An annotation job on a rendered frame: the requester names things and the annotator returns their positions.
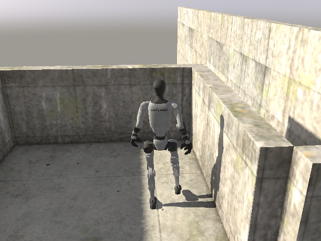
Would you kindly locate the right robot forearm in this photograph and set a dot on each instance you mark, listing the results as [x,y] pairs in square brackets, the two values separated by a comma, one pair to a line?
[185,135]

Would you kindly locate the left robot foot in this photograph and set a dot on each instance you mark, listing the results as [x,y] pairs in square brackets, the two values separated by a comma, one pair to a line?
[152,204]

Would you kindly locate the robot left hand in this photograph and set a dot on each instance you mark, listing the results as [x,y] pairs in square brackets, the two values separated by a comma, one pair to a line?
[137,140]

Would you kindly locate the right robot upper arm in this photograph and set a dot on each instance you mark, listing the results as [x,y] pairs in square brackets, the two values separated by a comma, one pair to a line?
[178,114]

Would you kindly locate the left robot upper arm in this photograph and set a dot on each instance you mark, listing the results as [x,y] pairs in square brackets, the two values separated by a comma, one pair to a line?
[141,114]

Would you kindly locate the robot right shin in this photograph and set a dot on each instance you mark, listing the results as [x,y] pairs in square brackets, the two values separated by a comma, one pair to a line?
[176,172]

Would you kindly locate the left robot forearm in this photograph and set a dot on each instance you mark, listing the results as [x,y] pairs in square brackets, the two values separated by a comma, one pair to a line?
[135,132]

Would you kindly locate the robot right hand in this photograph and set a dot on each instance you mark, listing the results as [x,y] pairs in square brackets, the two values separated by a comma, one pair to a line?
[188,146]

